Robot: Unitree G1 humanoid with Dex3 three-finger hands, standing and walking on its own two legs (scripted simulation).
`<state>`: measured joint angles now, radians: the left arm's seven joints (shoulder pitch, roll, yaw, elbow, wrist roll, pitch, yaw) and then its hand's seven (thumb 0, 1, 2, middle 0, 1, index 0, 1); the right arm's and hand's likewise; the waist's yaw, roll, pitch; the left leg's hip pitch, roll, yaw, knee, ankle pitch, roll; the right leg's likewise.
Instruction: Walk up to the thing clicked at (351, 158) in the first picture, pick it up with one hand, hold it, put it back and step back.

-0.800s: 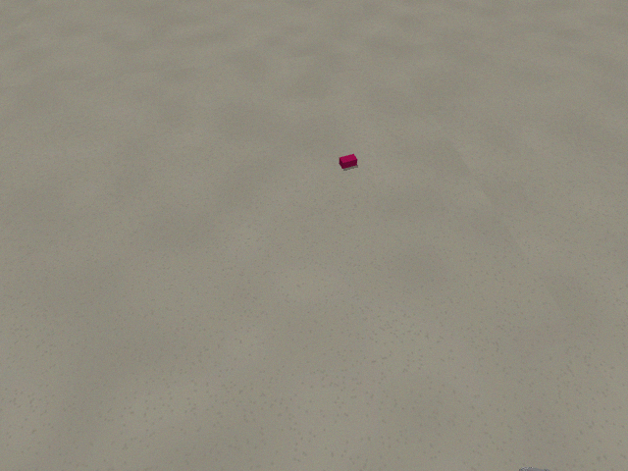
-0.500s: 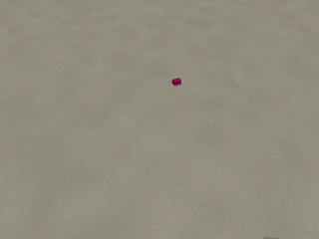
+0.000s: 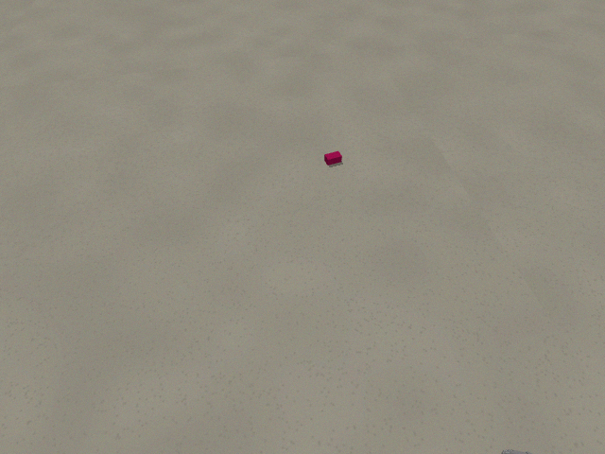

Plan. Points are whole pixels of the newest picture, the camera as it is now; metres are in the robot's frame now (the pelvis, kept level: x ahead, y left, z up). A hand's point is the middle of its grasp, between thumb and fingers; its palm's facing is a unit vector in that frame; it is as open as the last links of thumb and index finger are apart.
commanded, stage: stand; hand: left
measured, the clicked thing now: (333, 158) +1.52 -0.14 -0.76
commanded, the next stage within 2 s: walk up in 0.32 s
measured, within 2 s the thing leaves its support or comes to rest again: neither
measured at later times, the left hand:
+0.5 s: hand out of the picture +0.11 +0.26 -0.15, palm faces +0.02 -0.94 -0.34, open 7.4 cm
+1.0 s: hand (221, 441) +0.16 +0.15 -0.19, palm faces +0.19 -0.94 -0.28, open 7.4 cm
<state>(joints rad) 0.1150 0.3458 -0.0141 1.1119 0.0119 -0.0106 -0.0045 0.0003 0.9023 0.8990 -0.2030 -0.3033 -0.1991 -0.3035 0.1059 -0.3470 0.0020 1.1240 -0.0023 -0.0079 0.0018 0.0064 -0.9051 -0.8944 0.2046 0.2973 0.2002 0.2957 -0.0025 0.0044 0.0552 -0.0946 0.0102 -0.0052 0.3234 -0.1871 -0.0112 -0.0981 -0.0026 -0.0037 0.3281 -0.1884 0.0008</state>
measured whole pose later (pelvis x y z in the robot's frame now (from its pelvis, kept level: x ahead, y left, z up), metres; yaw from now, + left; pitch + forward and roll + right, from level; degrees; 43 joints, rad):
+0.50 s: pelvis +0.02 -0.03 -0.01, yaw +2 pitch -1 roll +1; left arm 0.13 0.45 0.11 0.98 0.06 0.03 -0.11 0.00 0.90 0.90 -0.20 -0.30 -0.20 -0.30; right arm 0.31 -0.37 -0.08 1.03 -0.03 -0.07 0.01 0.01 -0.90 -0.89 0.21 0.30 0.21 0.30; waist 0.00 -0.06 0.03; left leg -0.14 0.00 -0.06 0.40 -0.26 0.01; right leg -0.41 -0.05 0.06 0.87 -0.41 -0.01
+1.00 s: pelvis +0.20 -0.12 -0.03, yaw +11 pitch -2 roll -1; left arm 0.33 0.44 0.09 0.88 0.04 0.01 -0.11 0.00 0.90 0.90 -0.20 -0.30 -0.20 -0.30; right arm 0.26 -0.43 -0.08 0.87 -0.01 -0.11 0.03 0.01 -0.90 -0.89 0.21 0.30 0.20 0.30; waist 0.07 -0.07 0.07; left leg -0.41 0.04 0.09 0.63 -0.18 0.05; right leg -0.13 -0.03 -0.14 0.68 -0.47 -0.05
